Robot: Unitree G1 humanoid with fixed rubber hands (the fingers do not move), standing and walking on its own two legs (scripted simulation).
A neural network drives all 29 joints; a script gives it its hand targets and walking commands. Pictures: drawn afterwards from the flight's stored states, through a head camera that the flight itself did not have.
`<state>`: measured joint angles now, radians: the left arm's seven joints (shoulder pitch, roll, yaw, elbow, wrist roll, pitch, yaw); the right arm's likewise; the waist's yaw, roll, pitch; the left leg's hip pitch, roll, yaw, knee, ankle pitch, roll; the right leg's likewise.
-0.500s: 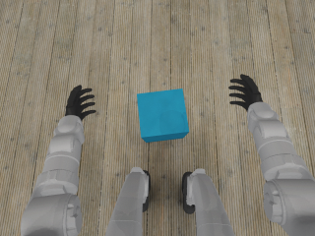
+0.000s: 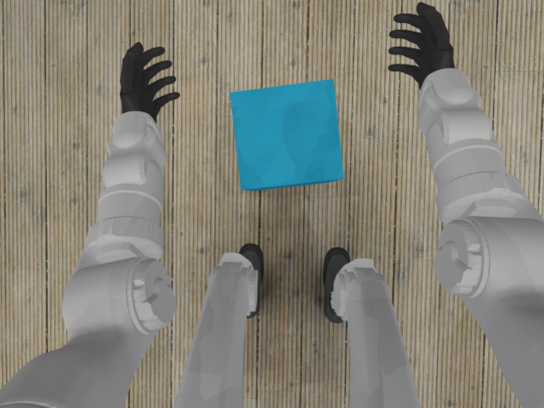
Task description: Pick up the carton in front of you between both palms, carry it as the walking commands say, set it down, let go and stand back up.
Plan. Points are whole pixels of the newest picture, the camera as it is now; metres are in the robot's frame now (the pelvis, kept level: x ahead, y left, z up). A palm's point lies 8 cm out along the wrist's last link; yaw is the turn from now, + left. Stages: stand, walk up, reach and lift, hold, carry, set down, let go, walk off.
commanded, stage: reach and lift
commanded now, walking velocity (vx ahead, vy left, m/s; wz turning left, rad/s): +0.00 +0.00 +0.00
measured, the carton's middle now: (287, 144) +0.48 +0.03 -0.49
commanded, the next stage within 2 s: none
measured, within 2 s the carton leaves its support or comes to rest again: leaves its support in 1.52 s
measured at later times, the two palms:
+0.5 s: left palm (194, 144) +0.45 +0.22 -0.35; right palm (381, 123) +0.50 -0.16 -0.35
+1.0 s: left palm (209, 143) +0.47 +0.20 -0.41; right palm (369, 126) +0.51 -0.15 -0.42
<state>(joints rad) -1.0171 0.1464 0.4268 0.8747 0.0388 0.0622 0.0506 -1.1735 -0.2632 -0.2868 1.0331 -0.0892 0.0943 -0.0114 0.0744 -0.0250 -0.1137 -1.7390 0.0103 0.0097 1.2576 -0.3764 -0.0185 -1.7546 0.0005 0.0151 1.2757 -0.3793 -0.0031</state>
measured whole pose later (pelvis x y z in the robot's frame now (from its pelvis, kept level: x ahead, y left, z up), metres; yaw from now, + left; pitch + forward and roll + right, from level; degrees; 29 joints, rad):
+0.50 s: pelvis -0.05 +0.00 -0.20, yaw +1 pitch +42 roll +2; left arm -1.26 0.28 0.19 1.00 -0.23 0.06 0.14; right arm -1.38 -0.40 -0.04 1.10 0.19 0.09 -0.10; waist 0.07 -0.01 0.19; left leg -2.24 -0.01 -0.01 2.01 -0.51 -0.03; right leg -2.25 0.00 0.02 2.02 -0.51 0.00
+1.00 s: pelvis -0.04 +0.00 -0.24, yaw +1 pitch +38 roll +2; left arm -1.36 0.28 0.11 1.13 -0.28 0.00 0.16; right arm -1.46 -0.41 0.04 1.20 0.25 0.03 -0.09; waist 0.06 0.01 0.32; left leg -2.28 -0.02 0.00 2.18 -0.55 -0.03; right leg -2.29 0.00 0.03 2.20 -0.57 0.01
